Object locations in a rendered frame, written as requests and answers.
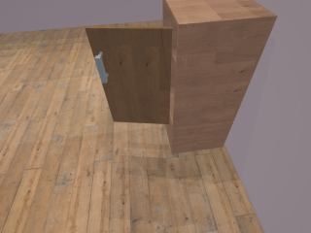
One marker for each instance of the cupboard door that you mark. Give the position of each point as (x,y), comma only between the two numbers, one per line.
(137,60)

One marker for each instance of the handle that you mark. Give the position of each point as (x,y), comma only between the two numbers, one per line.
(100,67)

